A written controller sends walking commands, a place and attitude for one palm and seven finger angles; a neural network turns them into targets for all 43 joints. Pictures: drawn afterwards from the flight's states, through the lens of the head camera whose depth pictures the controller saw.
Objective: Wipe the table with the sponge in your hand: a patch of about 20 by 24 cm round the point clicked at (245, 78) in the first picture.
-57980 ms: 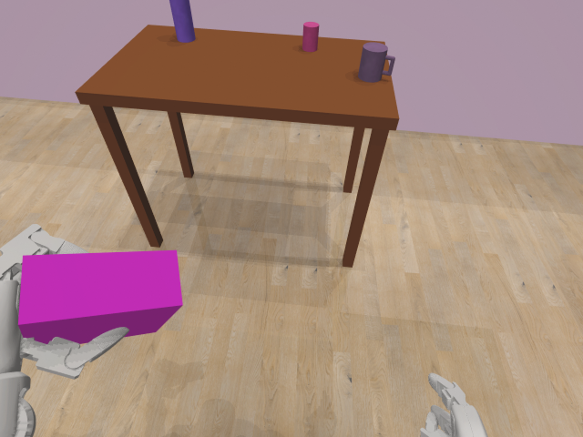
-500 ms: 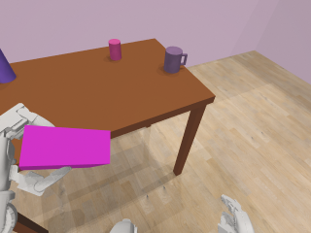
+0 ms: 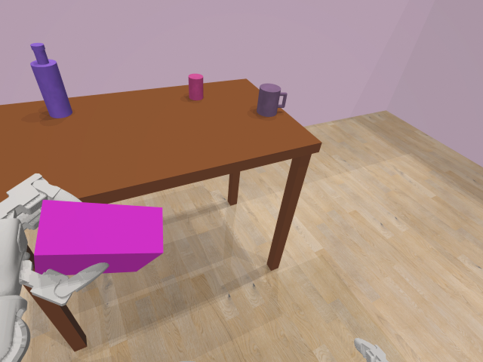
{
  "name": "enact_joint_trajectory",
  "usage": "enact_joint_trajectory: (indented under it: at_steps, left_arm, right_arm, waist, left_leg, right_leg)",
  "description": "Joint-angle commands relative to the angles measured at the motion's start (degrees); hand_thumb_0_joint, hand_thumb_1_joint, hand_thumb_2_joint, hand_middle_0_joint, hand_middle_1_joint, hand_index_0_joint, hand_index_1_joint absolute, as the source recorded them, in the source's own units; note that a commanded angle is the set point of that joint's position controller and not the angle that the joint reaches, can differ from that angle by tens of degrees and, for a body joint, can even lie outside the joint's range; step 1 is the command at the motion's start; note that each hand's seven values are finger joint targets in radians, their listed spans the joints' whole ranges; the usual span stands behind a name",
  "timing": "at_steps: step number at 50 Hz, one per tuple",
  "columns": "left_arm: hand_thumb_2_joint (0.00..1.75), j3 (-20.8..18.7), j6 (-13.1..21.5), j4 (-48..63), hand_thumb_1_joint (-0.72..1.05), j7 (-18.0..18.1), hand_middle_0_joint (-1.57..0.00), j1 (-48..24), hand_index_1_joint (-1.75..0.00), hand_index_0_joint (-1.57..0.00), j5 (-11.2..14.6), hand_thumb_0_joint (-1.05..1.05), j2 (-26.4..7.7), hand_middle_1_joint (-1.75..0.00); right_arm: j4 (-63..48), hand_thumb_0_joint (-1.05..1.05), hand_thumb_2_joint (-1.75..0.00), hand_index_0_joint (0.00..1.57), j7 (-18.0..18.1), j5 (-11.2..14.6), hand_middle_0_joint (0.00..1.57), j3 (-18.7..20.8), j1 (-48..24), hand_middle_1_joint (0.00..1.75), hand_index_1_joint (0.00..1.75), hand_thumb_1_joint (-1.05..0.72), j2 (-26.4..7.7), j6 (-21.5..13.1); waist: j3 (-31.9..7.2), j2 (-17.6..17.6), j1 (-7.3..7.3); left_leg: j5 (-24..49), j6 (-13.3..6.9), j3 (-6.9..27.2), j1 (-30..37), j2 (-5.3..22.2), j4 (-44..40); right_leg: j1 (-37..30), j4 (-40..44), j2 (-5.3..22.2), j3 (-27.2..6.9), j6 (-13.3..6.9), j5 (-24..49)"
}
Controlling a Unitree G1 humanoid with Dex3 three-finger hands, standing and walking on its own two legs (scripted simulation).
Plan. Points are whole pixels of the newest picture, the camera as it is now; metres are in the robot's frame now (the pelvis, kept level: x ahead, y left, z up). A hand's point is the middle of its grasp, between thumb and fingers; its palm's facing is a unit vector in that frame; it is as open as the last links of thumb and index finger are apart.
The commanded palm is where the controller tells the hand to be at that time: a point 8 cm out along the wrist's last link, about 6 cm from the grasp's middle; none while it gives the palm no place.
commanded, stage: stop stepping back and stand still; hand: left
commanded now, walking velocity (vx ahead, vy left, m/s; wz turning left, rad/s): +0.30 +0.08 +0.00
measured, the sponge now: (116, 242) +0.22 +0.20 +0.15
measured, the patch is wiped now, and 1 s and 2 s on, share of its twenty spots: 1.00 1.00 1.00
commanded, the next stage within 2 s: stand and wait in 0.94 s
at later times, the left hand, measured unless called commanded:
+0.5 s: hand (38, 337) +0.09 +0.21 +0.18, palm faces +0.35 -0.88 -0.31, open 10.1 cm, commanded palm +0.06 +0.26 +0.20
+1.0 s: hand out of the picture +0.07 +0.20 +0.19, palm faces +0.38 -0.85 -0.37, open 10.1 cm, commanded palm +0.01 +0.24 +0.20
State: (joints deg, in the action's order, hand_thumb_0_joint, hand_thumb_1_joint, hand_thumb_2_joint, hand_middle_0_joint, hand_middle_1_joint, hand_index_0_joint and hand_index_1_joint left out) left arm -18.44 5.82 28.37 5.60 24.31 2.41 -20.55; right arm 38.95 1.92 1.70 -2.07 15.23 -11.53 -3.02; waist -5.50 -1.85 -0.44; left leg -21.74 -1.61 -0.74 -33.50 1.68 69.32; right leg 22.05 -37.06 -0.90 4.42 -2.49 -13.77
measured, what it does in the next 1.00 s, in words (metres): walks backwards: left foot, then right foot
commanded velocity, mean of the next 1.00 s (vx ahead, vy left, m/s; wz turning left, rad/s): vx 0.18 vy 0.01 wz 0.00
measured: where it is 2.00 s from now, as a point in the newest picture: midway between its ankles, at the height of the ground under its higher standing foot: outside the picture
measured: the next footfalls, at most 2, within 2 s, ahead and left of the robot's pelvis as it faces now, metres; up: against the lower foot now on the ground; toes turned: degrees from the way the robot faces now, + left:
left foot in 0.08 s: +0.02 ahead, +0.12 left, +0.00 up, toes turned +2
right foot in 0.32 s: -0.06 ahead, -0.14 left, +0.00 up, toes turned -4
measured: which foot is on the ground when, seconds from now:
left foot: up 0.00-0.06, down 0.08-0.70, up 0.72-0.90, down 0.92-1.00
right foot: down 0.00-0.08, up 0.10-0.30, down 0.32-1.00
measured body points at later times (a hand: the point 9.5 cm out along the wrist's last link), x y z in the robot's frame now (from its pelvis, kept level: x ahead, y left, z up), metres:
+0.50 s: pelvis -0.12 -0.01 -0.01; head -0.15 +0.01 +0.44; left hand +0.07 +0.26 +0.20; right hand +0.02 -0.27 -0.08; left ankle -0.09 +0.10 -0.70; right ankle -0.04 -0.13 -0.71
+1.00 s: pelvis -0.16 -0.03 +0.00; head -0.17 -0.02 +0.45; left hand +0.04 +0.24 +0.21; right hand +0.00 -0.28 -0.07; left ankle -0.12 +0.11 -0.72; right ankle -0.10 -0.14 -0.71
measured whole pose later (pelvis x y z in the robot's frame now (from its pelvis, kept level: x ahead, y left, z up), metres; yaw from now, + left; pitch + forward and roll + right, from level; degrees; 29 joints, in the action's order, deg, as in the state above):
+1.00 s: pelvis -0.16 -0.03 +0.00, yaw -2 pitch -1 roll +0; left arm -19.7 5.8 31.0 9.3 26.1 2.9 -22.4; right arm 35.1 5.2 0.7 -0.4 13.2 -12.3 -7.5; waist -1.1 -1.1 0.8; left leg -17.8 0.1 -1.8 -19.6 2.6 38.2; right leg 24.5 -43.6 1.1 3.6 -0.4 -24.7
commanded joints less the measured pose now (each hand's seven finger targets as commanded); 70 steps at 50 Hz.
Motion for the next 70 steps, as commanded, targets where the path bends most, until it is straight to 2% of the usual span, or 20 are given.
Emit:
enact_joint_trajectory:
  at_steps: [1, 3, 4, 7, 14, 16, 18, 24, 26, 28, 34, 36, 38, 44, 46, 51, 53, 57, 60, 70]
  left_arm:
    - [1.30, -4.89, 2.72, 13.75, 0.10, 2.14, -1.20, -10.50, -1.60, -1.20, 0.79, 0.00, -11.06, -1.60]
    - [1.30, -6.25, 3.31, 15.36, 0.10, 2.84, -1.20, -10.70, -1.60, -1.20, 1.11, 0.00, -11.67, -1.60]
    - [1.30, -7.20, 3.79, 17.09, 0.10, 3.01, -1.20, -11.56, -1.60, -1.20, 1.12, 0.00, -11.78, -1.60]
    - [1.30, -7.95, 4.48, 15.86, 0.10, 2.37, -1.20, -10.90, -1.60, -1.20, -0.35, 0.00, -13.15, -1.60]
    - [1.30, -6.68, 3.71, 6.85, 0.10, 1.22, -1.20, -3.93, -1.60, -1.20, 0.93, 0.00, -8.95, -1.60]
    - [1.30, -5.99, 3.31, 7.99, 0.10, 0.78, -1.20, -5.15, -1.60, -1.20, -0.31, 0.00, -10.56, -1.60]
    - [1.30, -7.60, 4.29, 11.64, 0.10, 0.56, -1.20, -11.16, -1.60, -1.20, 1.22, 0.00, -12.59, -1.60]
    - [1.30, -7.42, 4.26, 17.91, 0.10, 3.41, -1.20, -8.80, -1.60, -1.20, 1.13, 0.00, -12.48, -1.60]
    - [1.30, -8.45, 5.04, 18.65, 0.10, 4.49, -1.20, -9.50, -1.60, -1.20, 1.14, 0.00, -12.23, -1.60]
    - [1.30, -9.59, 5.22, 14.95, 0.10, 3.75, -1.20, -10.49, -1.60, -1.20, -0.10, 0.00, -13.28, -1.60]
    - [1.30, -6.36, 3.45, 7.30, 0.10, 2.10, -1.20, 1.17, -1.60, -1.20, 1.08, 0.00, -7.92, -1.60]
    - [1.30, -6.61, 3.50, 9.36, 0.10, 1.09, -1.20, -2.66, -1.60, -1.20, 0.62, 0.00, -10.48, -1.60]
    - [1.30, -8.69, 4.54, 12.04, 0.10, 1.19, -1.20, -7.04, -1.60, -1.20, 1.07, 0.00, -12.84, -1.60]
    - [1.30, -6.64, 4.21, 18.93, 0.10, 4.75, -1.20, -6.42, -1.60, -1.20, 0.96, 0.00, -11.37, -1.60]
    - [1.30, -6.78, 3.98, 18.04, 0.10, 5.87, -1.20, -4.42, -1.60, -1.20, 1.37, 0.00, -9.97, -1.60]
    - [1.30, -7.90, 2.97, 10.17, 0.10, 4.71, -1.20, 0.02, -1.60, -1.20, 0.53, 0.00, -9.81, -1.60]
    - [1.30, -6.92, 3.15, 8.01, 0.10, 3.69, -1.20, 0.30, -1.60, -1.20, 0.70, 0.00, -9.67, -1.60]
    - [1.30, -7.36, 4.37, 15.33, 0.10, 3.90, -1.20, -4.58, -1.60, -1.20, 0.80, 0.00, -11.14, -1.60]
    - [1.30, -6.79, 5.20, 16.79, 0.10, 5.25, -1.20, -1.74, -1.60, -1.20, 0.88, 0.00, -9.95, -1.60]
    - [1.30, -4.95, 4.35, 12.70, 0.10, 4.94, -1.20, -3.82, -1.60, -1.20, 0.55, 0.00, -8.24, -1.60]
  right_arm:
    - [-11.77, 0.00, -0.90, 0.20, 2.20, 0.46, 0.20, 1.91, -9.57, 0.30, 0.30, -0.90, -5.94, -4.78]
    - [-12.84, 0.00, -0.90, 0.20, 3.15, -0.04, 0.20, 1.70, -7.81, 0.30, 0.30, -0.90, -7.49, -6.53]
    - [-13.83, 0.00, -0.90, 0.20, 3.10, -0.06, 0.20, 2.50, -7.58, 0.30, 0.30, -0.90, -9.27, -7.36]
    - [-12.02, 0.00, -0.90, 0.20, 0.50, 0.51, 0.20, 2.49, -7.34, 0.30, 0.30, -0.90, -5.51, -9.05]
    - [-12.62, 0.00, -0.90, 0.20, 1.29, -0.46, 0.20, 3.05, -8.98, 0.30, 0.30, -0.90, -8.90, -7.11]
    - [-13.91, 0.00, -0.90, 0.20, 0.81, 0.15, 0.20, 3.80, -8.57, 0.30, 0.30, -0.90, -7.60, -6.35]
    - [-11.74, 0.00, -0.90, 0.20, 0.68, 0.81, 0.20, 3.96, -7.75, 0.30, 0.30, -0.90, -7.41, -6.84]
    - [-11.55, 0.00, -0.90, 0.20, 3.45, -0.27, 0.20, 2.13, -8.76, 0.30, 0.30, -0.90, -6.54, -7.40]
    - [-13.43, 0.00, -0.90, 0.20, 3.77, -0.31, 0.20, 3.53, -8.33, 0.30, 0.30, -0.90, -9.71, -8.61]
    - [-11.85, 0.00, -0.90, 0.20, 1.78, 0.50, 0.20, 4.14, -6.24, 0.30, 0.30, -0.90, -7.38, -9.31]
    - [-13.39, 0.00, -0.90, 0.20, 1.79, -0.65, 0.20, 3.67, -9.24, 0.30, 0.30, -0.90, -8.26, -7.01]
    - [-14.64, 0.00, -0.90, 0.20, 1.39, 0.00, 0.20, 4.19, -8.70, 0.30, 0.30, -0.90, -8.33, -6.48]
    - [-11.51, 0.00, -0.90, 0.20, 1.25, -0.22, 0.20, 4.06, -7.36, 0.30, 0.30, -0.90, -7.25, -6.56]
    - [-12.12, 0.00, -0.90, 0.20, 4.31, -1.30, 0.20, 2.93, -8.89, 0.30, 0.30, -0.90, -6.61, -7.17]
    - [-13.38, 0.00, -0.90, 0.20, 4.70, -1.03, 0.20, 3.89, -8.68, 0.30, 0.30, -0.90, -9.35, -7.53]
    - [-12.70, 0.00, -0.90, 0.20, 2.63, -0.50, 0.20, 3.36, -9.52, 0.30, 0.30, -0.90, -7.41, -7.48]
    - [-12.59, 0.00, -0.90, 0.20, 1.83, -0.79, 0.20, 4.39, -9.28, 0.30, 0.30, -0.90, -7.11, -6.34]
    - [-12.00, 0.00, -0.90, 0.20, 1.87, -0.75, 0.20, 3.52, -9.97, 0.30, 0.30, -0.90, -6.47, -5.60]
    - [-13.28, 0.00, -0.90, 0.20, 3.02, -1.32, 0.20, 3.82, -11.11, 0.30, 0.30, -0.90, -8.32, -5.94]
    - [-12.79, 0.00, -0.90, 0.20, 2.80, -1.14, 0.20, 3.83, -10.77, 0.30, 0.30, -0.90, -7.46, -6.25]
  waist:
    - [1.85, 0.99, 2.05]
    - [-2.97, 10.21, 2.28]
    - [-3.53, 23.15, 2.01]
    - [3.60, 17.39, 3.00]
    - [1.28, 8.03, -1.06]
    - [-0.06, -13.99, -0.02]
    - [0.46, -12.35, 1.86]
    - [-2.27, 7.94, 2.38]
    - [-0.71, 28.51, 2.19]
    - [2.50, 15.14, 2.42]
    - [2.73, 2.40, -1.80]
    - [2.01, -16.21, 0.69]
    - [3.15, -8.35, 2.20]
    - [-2.00, 6.24, 2.16]
    - [-1.44, 21.44, 1.39]
    - [2.65, 5.05, 0.11]
    - [3.30, -14.91, 0.87]
    - [1.37, -1.37, 2.21]
    - [0.40, 11.40, 0.52]
    - [-2.19, 2.97, 0.79]
  left_leg:
    - [-6.23, -2.48, -1.45, 18.85, 1.80, -24.90]
    - [-12.28, -4.13, 1.13, 20.16, 1.96, -43.57]
    - [-17.45, -8.40, 17.17, 20.38, 11.71, -52.66]
    - [-15.51, -12.93, 27.59, 11.79, 17.50, -56.90]
    - [-17.87, -3.46, 3.53, -3.84, 6.81, -36.84]
    - [-10.21, -0.92, -4.22, -7.59, -2.75, 2.15]
    - [-2.02, 0.07, 4.48, -5.34, 1.68, 11.54]
    - [-6.03, -2.77, -4.18, 22.40, 0.17, -36.42]
    - [-21.56, -11.04, 25.93, 20.59, 16.30, -57.42]
    - [-19.28, -12.66, 26.98, 13.01, 16.81, -57.56]
    - [-15.57, -2.48, 2.59, -6.61, 4.24, -30.23]
    - [-5.64, 0.10, 0.72, -9.95, -2.02, 5.40]
    - [0.29, 0.35, 3.73, -4.74, 2.39, 5.37]
    - [-3.85, -1.93, -2.86, 23.68, 0.61, -38.53]
    - [-10.58, -7.58, 18.52, 23.38, 12.95, -51.79]
    - [-6.64, -2.90, 6.62, 4.99, 5.48, -41.15]
    - [-3.70, 0.52, 0.74, 2.53, -1.29, -18.28]
    - [2.32, -0.62, 2.64, 15.89, 2.73, -33.37]
    - [3.61, -2.78, 10.60, 18.61, 6.65, -48.11]
    - [12.23, -0.46, 4.83, 19.54, 3.08, -42.69]
  right_leg:
    - [19.93, 15.19, 13.18, -10.88, -4.13, -23.05]
    - [11.79, -1.07, 6.05, -5.86, -1.44, -22.27]
    - [14.06, -19.62, -1.15, 1.20, 2.28, -17.50]
    - [25.49, -44.38, 3.61, -9.47, 2.86, -10.29]
    - [-16.54, 4.04, -0.29, 4.34, 1.12, -6.37]
    - [-14.03, 18.39, 14.19, -17.32, -6.18, -5.05]
    - [0.49, 26.36, 21.68, -31.13, -9.46, -23.58]
    - [13.40, 5.41, 10.22, -6.61, -3.32, -27.11]
    - [18.69, -27.66, -0.74, 2.09, 2.77, -20.24]
    - [20.20, -38.32, 3.43, -5.93, 2.57, -12.93]
    - [-19.37, 9.98, 1.28, 0.10, -0.01, -8.60]
    - [-12.28, 25.00, 19.90, -29.05, -6.89, -6.64]
    - [1.28, 27.83, 20.97, -29.35, -8.40, -28.90]
    - [6.71, 11.79, 11.86, -10.24, -3.67, -25.43]
    - [7.03, -7.86, 1.63, -0.68, 1.79, -14.62]
    - [-12.99, 11.08, 2.41, -3.68, 2.57, -3.38]
    - [-8.04, 25.41, 16.89, -26.76, -3.70, -16.30]
    - [-3.07, 19.21, 16.78, -17.20, -4.57, -8.12]
    - [-4.60, 9.93, 4.99, -7.43, 1.24, -3.69]
    - [-10.56, 14.79, 6.67, -9.54, 1.09, 6.40]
